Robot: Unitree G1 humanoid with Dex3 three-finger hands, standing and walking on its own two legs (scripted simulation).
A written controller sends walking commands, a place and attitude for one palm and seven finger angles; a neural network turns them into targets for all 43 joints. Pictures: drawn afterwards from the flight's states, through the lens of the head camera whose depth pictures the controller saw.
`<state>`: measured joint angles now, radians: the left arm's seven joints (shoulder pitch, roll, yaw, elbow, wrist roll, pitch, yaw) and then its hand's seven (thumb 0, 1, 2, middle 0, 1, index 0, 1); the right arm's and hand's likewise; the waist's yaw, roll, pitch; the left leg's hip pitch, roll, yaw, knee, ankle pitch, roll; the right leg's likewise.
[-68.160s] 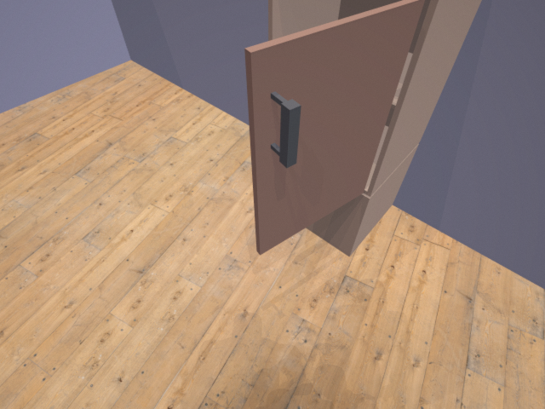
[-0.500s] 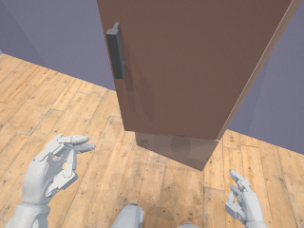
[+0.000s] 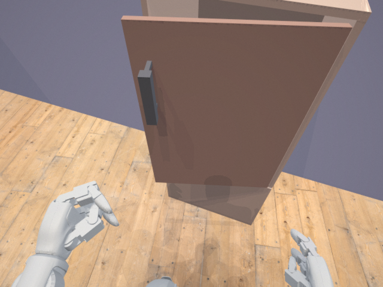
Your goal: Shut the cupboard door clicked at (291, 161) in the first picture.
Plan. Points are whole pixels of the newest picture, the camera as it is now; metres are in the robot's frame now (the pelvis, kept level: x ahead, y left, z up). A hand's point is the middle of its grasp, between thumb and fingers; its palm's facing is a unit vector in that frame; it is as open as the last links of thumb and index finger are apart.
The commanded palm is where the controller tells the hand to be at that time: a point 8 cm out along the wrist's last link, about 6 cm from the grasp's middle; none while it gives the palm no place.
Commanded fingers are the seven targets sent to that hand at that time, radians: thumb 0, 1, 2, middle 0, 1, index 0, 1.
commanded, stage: raise the hand and make a fist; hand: left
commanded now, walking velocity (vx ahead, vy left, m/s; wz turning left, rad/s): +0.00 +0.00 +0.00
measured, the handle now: (150, 93) +0.49 +0.14 +0.14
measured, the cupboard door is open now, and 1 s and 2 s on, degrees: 17 17 17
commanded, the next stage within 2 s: bring the fist close to the handle in 0.80 s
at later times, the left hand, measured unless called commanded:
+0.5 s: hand (81, 193) +0.22 +0.19 +0.16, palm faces +0.08 -1.00 -0.05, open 3.1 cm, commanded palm +0.19 +0.23 +0.15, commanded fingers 0.00 0.90 0.90 -1.30 -1.50 -1.30 -1.50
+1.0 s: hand (109, 202) +0.22 +0.16 +0.13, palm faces +0.05 -1.00 -0.04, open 3.1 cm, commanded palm +0.21 +0.21 +0.15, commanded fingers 0.00 0.90 0.90 -1.30 -1.50 -1.30 -1.50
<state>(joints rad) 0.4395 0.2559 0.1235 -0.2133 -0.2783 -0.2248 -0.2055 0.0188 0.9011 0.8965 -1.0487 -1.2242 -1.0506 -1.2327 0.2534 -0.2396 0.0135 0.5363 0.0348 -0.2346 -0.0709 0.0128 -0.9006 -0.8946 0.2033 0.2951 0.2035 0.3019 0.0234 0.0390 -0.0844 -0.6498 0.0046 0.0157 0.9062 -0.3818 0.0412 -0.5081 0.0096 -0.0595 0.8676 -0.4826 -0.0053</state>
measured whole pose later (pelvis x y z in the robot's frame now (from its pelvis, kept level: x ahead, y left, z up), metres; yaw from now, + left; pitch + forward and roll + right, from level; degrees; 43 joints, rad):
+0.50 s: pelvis -0.01 -0.01 +0.03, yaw +1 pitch +0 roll -1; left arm 0.25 0.27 0.21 -0.21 -0.30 -0.03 -0.19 0.02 0.90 0.90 -1.29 -1.49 -1.30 -1.50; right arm 0.26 -0.24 0.08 0.59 0.05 -0.24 -0.07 0.01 -0.90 -0.89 0.21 0.30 0.21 0.30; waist 0.04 0.06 -0.05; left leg -0.42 0.00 0.01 0.70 -0.28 0.03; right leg -0.28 0.01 -0.07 0.66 -0.39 -0.01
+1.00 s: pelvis +0.00 -0.03 +0.03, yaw +1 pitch +0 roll +0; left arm 0.29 0.24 0.16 -0.14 -0.29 -0.02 -0.20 0.02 0.90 0.90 -1.30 -1.50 -1.30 -1.50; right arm 0.25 -0.25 0.05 0.60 0.04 -0.24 -0.07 0.01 -0.90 -0.89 0.20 0.30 0.20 0.30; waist 0.04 0.06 -0.05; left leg -0.39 0.01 0.00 0.67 -0.28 0.00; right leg -0.26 0.03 -0.07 0.66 -0.39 -0.04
